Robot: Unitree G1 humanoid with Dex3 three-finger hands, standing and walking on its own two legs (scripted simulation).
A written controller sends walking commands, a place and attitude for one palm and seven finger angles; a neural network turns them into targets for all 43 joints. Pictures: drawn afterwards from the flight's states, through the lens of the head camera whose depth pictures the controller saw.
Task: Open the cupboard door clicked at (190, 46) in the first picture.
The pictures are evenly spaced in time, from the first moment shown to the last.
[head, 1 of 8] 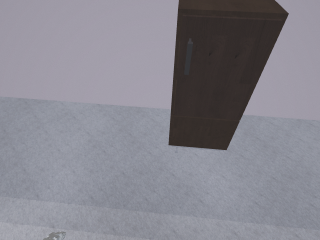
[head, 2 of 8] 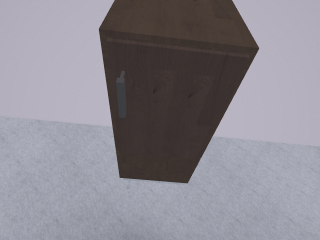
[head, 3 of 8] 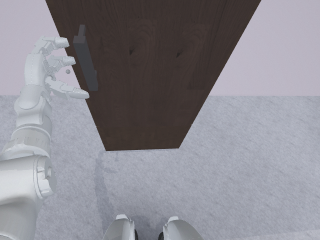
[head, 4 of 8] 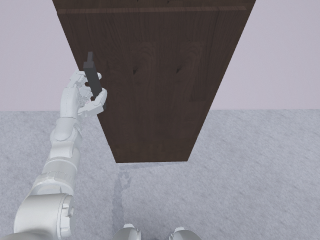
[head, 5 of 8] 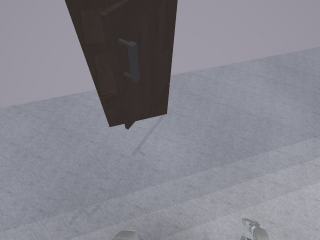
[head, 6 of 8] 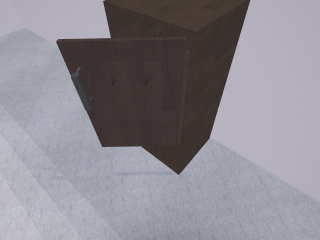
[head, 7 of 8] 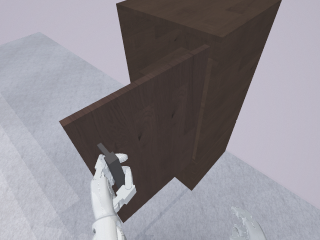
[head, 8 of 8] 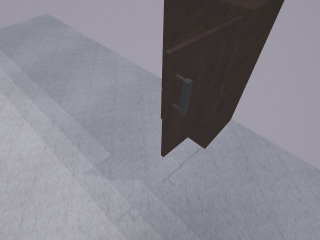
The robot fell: no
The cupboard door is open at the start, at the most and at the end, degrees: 0 88 85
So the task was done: yes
